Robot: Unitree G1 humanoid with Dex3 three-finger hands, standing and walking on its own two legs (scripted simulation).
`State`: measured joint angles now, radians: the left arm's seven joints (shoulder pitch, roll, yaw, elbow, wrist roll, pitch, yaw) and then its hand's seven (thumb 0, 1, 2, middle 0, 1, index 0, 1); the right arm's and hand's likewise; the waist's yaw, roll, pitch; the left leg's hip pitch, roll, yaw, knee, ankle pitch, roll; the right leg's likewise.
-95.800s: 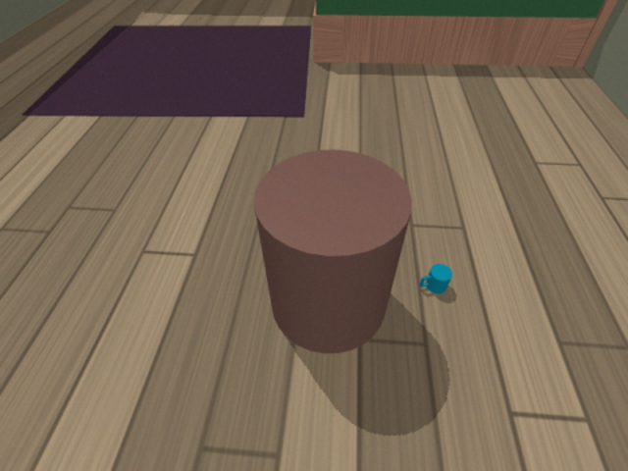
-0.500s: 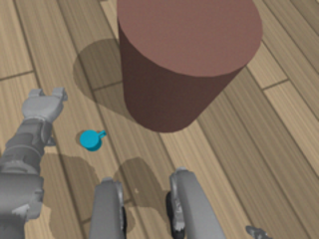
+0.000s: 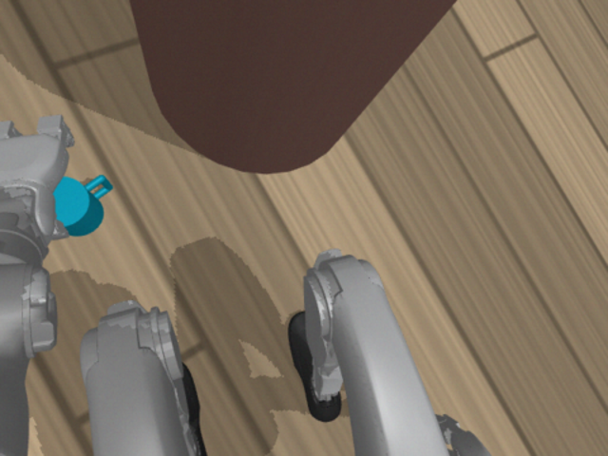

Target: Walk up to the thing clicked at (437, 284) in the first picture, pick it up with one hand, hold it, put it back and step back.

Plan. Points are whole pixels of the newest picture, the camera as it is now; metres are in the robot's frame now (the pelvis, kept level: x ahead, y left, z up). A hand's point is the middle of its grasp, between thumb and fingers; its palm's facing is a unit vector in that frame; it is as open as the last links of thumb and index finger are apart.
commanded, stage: approach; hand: left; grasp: from above
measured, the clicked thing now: (78, 201) +0.51 +0.24 -0.31
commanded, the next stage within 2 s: rest palm in 0.14 s
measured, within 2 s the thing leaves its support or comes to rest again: neither
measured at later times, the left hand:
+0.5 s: hand (55, 214) +0.48 +0.26 -0.27, palm faces -0.47 -0.09 -0.88, open 14.0 cm
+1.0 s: hand (69, 216) +0.48 +0.25 -0.29, palm faces -0.45 -0.10 -0.89, open 13.9 cm
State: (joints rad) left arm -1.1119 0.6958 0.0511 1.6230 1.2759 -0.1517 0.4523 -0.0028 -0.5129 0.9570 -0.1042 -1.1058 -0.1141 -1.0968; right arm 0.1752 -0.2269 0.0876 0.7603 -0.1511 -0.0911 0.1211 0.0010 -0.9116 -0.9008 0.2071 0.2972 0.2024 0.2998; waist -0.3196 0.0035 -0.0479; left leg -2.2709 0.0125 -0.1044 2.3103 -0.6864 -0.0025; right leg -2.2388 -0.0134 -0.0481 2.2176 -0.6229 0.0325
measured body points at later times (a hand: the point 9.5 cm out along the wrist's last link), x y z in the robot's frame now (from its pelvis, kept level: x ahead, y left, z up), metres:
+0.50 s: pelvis +0.01 +0.01 -0.05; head +0.28 +0.08 +0.30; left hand +0.50 +0.26 -0.22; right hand +0.02 -0.26 -0.13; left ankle +0.08 +0.12 -0.32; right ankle +0.11 -0.13 -0.32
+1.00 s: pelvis +0.01 +0.01 -0.06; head +0.28 +0.09 +0.29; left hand +0.50 +0.25 -0.24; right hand +0.00 -0.25 -0.12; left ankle +0.08 +0.12 -0.32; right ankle +0.11 -0.13 -0.32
